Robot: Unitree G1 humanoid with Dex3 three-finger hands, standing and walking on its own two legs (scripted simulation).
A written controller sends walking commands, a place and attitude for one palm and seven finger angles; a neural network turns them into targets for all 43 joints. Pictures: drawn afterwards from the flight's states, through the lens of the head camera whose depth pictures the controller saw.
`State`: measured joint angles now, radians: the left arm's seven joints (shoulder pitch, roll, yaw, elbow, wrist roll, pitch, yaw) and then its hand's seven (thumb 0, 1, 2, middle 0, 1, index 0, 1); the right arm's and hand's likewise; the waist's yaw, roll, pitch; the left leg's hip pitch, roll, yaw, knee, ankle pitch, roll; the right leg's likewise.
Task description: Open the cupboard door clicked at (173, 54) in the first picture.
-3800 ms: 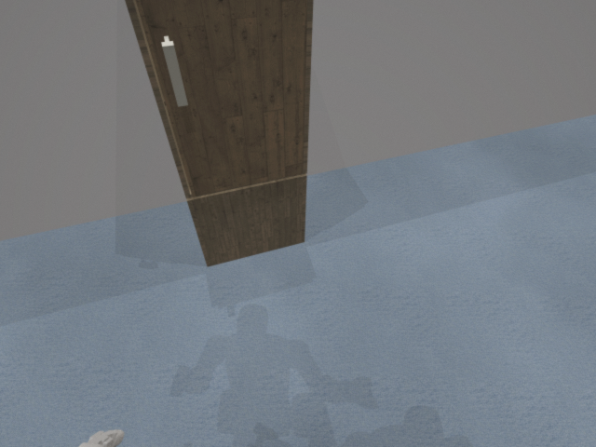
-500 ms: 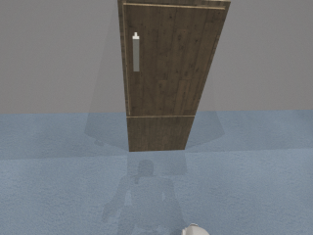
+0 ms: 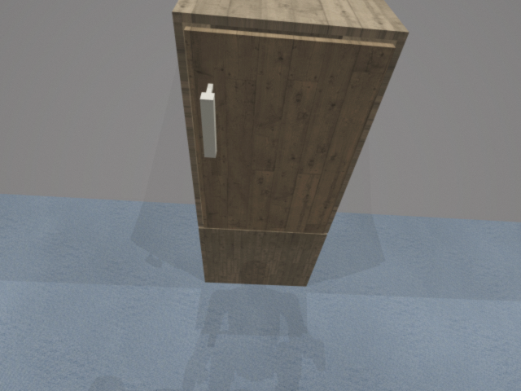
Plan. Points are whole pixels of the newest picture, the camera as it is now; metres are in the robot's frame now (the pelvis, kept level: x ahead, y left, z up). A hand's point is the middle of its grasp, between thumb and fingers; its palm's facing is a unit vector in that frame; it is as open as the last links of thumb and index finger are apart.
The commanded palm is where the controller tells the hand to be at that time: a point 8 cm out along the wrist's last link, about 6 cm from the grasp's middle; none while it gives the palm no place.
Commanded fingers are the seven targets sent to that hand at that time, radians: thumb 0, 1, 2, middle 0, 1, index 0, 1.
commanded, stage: come to a stop and stand still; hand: left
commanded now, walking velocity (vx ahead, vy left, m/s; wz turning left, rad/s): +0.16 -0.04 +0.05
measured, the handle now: (210, 121) +0.60 +0.17 +0.08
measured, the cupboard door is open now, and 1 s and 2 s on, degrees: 0 0 0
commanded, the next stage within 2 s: look again from close up in 2.00 s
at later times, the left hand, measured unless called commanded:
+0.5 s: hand out of the picture +0.12 +0.16 -0.17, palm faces +0.05 -0.96 -0.27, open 7.4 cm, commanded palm none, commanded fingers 0.00 0.90 0.90 -0.20 -0.30 -0.20 -0.30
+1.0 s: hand out of the picture +0.01 +0.14 -0.16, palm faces +0.11 -0.96 -0.25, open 7.4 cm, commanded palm none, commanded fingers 0.00 0.90 0.90 -0.20 -0.30 -0.20 -0.30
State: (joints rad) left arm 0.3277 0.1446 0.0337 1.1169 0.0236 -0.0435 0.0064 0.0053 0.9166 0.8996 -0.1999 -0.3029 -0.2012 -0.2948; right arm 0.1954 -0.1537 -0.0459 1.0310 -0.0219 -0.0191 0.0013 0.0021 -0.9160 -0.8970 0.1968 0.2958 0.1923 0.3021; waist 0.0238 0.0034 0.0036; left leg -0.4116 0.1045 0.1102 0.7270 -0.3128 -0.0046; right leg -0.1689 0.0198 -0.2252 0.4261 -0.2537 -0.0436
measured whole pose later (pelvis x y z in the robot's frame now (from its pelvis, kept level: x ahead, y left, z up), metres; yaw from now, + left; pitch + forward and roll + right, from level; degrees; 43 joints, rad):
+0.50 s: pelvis +0.06 -0.05 +0.00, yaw -1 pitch -1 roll +1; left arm 0.19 0.21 0.06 1.01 0.02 0.03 0.02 0.00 0.91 0.90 -0.20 -0.30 -0.20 -0.29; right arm 0.17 -0.17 -0.06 1.05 -0.02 0.03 -0.03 0.00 -0.92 -0.90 0.20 0.30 0.20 0.30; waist 0.01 0.00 0.10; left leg -0.21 0.09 0.15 0.54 -0.29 -0.03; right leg -0.30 -0.07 -0.06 0.61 -0.24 0.03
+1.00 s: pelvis +0.02 -0.05 +0.01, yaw +1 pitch +0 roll +2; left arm 0.31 0.18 0.05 1.03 0.04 0.03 0.02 0.01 0.90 0.90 -0.20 -0.30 -0.20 -0.30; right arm 0.22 -0.23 -0.06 1.02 -0.02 0.06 0.01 0.00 -0.92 -0.90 0.20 0.30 0.19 0.30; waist 0.06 -0.01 0.01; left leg -0.27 0.04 0.03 0.72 -0.39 -0.04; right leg -0.30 -0.10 -0.07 0.42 -0.12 0.00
